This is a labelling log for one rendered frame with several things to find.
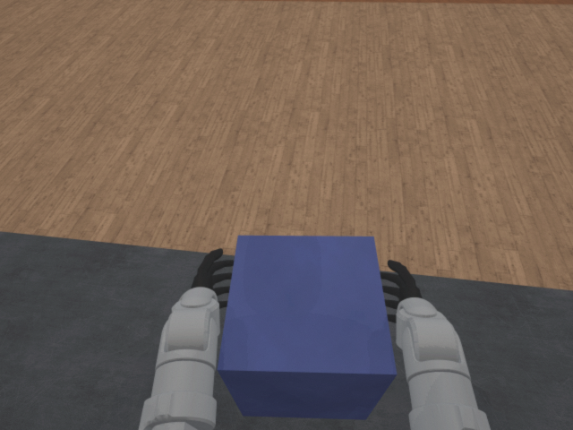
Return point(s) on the robot right forearm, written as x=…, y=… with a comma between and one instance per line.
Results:
x=441, y=392

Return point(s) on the carton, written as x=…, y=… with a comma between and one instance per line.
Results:
x=306, y=332

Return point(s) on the left robot hand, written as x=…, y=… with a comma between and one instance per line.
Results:
x=205, y=277

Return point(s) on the robot left forearm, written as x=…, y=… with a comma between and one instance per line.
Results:
x=182, y=392

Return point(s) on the right robot hand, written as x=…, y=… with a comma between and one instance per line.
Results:
x=406, y=283

